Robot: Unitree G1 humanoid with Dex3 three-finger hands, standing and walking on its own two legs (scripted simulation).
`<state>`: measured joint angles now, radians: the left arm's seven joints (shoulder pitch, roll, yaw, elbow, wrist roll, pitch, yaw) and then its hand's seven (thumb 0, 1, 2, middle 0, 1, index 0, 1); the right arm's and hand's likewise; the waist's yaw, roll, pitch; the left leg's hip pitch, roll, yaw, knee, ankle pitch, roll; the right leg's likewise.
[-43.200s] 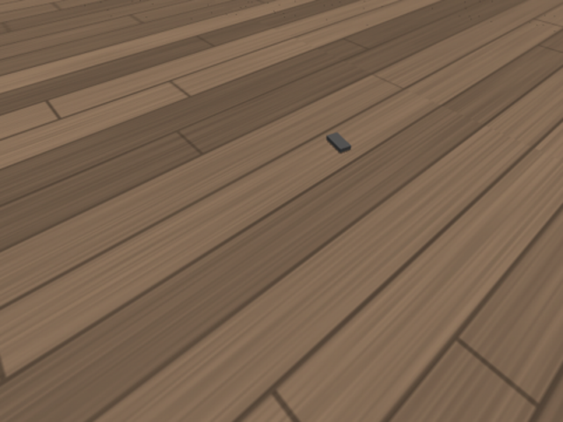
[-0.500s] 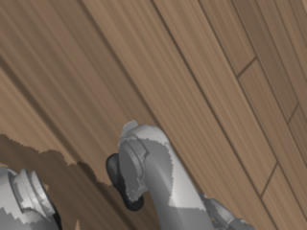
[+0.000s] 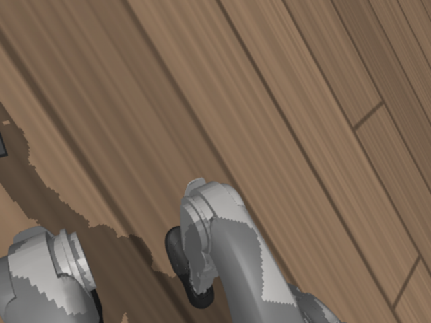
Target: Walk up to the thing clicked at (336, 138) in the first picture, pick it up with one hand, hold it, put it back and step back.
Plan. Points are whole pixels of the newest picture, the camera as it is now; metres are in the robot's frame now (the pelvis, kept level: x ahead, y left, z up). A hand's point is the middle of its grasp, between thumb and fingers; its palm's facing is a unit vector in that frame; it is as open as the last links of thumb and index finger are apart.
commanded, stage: withdraw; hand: left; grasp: from above
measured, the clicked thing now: out of the picture +0.47 +0.33 -0.31
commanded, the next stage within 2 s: home in 0.52 s
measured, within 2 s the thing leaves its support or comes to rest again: neither
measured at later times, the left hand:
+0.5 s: hand out of the picture +0.45 +0.33 -0.13, palm faces -0.49 -0.12 -0.87, open 13.9 cm
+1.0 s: hand out of the picture +0.44 +0.34 -0.09, palm faces -0.32 -0.38 -0.87, open 10.3 cm
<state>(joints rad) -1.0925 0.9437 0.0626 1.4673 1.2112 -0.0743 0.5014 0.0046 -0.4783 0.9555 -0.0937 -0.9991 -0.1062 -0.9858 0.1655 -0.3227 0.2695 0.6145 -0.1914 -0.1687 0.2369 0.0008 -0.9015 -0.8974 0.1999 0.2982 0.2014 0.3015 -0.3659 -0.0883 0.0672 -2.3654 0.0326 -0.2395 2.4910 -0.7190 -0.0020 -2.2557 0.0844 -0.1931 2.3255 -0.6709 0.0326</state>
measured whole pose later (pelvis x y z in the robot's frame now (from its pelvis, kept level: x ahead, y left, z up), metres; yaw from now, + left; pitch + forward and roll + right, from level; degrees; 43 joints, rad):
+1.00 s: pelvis +0.00 +0.00 +0.05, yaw +6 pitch +37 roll -10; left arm -0.82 0.70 0.09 0.95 0.87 0.00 0.07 0.00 0.30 0.86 -0.22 -0.47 -0.21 -0.48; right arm 0.25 -0.26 0.10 0.60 -0.06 0.06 0.12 0.00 -0.89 -0.90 0.20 0.30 0.20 0.30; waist -0.22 0.04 -0.08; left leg -2.26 0.01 -0.13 2.29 -0.68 0.01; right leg -2.16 0.04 -0.10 2.19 -0.69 0.03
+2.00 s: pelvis +0.07 +0.02 +0.39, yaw +16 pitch +14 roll -3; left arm 0.45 0.23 0.03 -0.08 -0.07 0.43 0.07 0.02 0.90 0.90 -0.21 -0.30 -0.20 -0.30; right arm 0.30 -0.21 0.05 0.52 0.03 -0.15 -0.18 0.01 -0.90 -0.90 0.20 0.30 0.20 0.30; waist -0.06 0.05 -0.18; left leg -0.81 0.02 -0.06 1.07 -0.50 0.01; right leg -0.73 0.02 -0.04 0.99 -0.49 0.01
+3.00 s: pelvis +0.08 +0.02 +0.39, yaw +16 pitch +10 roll -3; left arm 0.50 0.23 0.02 -0.13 -0.06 0.45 0.02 0.02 0.91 0.90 -0.20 -0.30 -0.20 -0.30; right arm 0.29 -0.22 0.03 0.52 0.01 -0.22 -0.18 0.01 -0.90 -0.90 0.20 0.30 0.20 0.30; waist -0.04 0.04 -0.16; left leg -0.70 0.01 -0.06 1.02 -0.49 0.00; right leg -0.63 0.02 -0.04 0.95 -0.49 0.01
